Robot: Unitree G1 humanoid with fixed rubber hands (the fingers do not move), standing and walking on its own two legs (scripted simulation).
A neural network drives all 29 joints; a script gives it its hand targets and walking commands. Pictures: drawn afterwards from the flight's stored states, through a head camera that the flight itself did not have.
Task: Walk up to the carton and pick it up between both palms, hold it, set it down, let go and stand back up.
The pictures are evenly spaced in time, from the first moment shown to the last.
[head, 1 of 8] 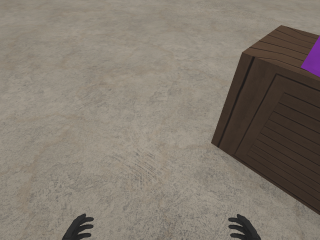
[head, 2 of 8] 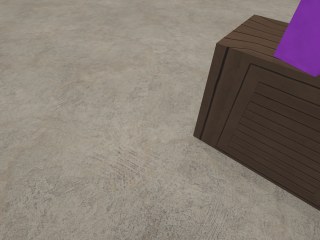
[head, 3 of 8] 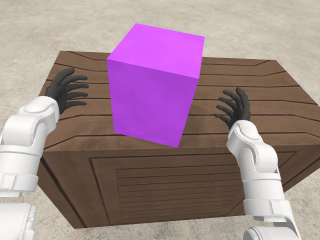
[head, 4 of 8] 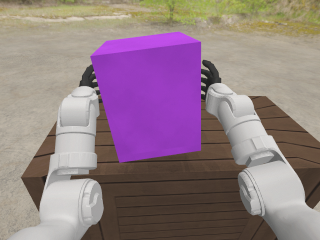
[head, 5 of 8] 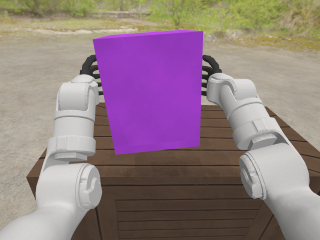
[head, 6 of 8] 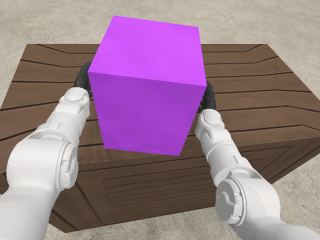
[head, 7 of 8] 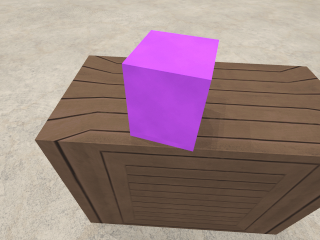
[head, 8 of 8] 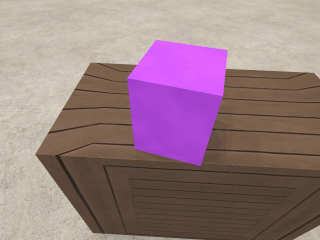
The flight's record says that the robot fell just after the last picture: no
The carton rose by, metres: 0.20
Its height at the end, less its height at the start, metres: +0.00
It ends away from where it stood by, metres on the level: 0.02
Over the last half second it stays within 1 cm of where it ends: yes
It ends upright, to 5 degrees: yes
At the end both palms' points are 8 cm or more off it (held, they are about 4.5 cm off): yes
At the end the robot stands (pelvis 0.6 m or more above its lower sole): yes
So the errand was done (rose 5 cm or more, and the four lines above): yes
